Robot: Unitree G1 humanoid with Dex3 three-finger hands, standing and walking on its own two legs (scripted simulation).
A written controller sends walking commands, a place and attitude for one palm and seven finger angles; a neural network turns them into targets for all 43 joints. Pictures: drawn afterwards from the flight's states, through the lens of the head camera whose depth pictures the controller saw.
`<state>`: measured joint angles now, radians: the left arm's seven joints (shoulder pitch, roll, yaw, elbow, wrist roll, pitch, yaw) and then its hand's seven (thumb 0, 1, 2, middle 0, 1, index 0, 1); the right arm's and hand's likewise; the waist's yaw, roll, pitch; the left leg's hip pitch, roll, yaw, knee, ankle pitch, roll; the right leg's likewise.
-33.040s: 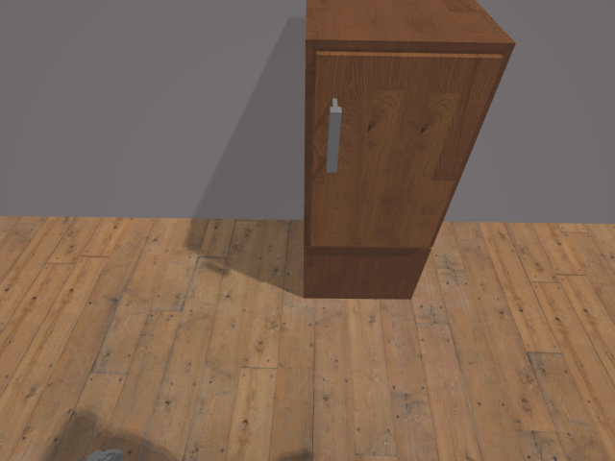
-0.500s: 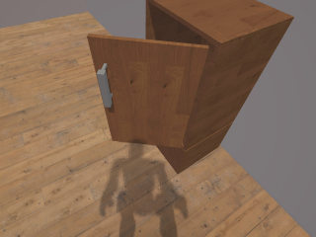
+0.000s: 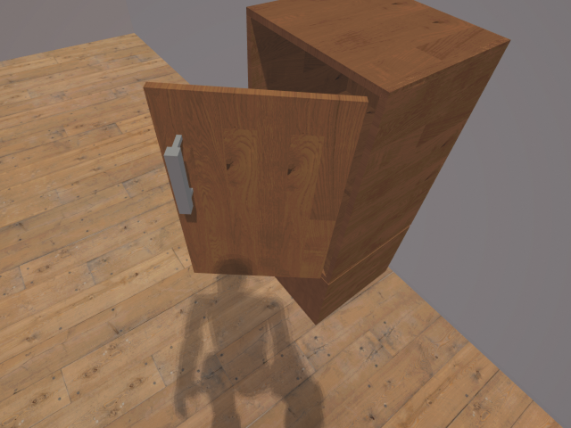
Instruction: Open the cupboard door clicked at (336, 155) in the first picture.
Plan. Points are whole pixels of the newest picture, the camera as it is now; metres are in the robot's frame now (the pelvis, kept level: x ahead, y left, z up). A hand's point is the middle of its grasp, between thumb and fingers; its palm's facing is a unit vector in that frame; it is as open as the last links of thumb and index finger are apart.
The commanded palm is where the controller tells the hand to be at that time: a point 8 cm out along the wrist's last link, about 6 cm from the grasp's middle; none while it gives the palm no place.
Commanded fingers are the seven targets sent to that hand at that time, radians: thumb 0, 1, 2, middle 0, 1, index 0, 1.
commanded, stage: come to a stop and stand still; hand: left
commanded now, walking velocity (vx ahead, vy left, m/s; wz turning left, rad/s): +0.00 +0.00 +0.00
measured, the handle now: (182, 175) +0.55 +0.24 -0.01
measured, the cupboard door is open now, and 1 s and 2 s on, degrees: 51 51 51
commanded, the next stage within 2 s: look again from close up in 0.50 s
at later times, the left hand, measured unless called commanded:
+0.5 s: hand out of the picture +0.02 +0.16 -0.19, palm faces +0.04 -0.98 -0.17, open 7.3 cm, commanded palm none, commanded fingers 0.00 0.90 0.90 -0.20 -0.30 -0.20 -0.30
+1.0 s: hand out of the picture +0.01 +0.16 -0.18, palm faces +0.00 -0.98 -0.22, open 7.3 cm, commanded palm none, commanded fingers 0.00 0.90 0.90 -0.20 -0.30 -0.20 -0.30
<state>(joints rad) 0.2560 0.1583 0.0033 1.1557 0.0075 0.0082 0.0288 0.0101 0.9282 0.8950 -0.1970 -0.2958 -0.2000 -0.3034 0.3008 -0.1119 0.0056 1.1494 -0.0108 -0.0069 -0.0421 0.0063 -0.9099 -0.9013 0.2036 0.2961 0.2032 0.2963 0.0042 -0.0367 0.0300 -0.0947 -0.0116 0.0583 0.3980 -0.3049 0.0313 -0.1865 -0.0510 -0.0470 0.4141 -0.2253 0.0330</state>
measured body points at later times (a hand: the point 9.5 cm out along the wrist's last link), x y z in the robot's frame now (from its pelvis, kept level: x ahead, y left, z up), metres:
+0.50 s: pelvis +0.02 +0.00 +0.00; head +0.04 +0.01 +0.45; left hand +0.02 +0.22 -0.17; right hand +0.00 -0.22 -0.16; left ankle -0.06 +0.09 -0.74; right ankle -0.01 -0.14 -0.74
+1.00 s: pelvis +0.00 -0.01 -0.01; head +0.00 -0.03 +0.44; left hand +0.01 +0.21 -0.16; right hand +0.01 -0.24 -0.17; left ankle -0.06 +0.09 -0.74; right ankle -0.01 -0.14 -0.74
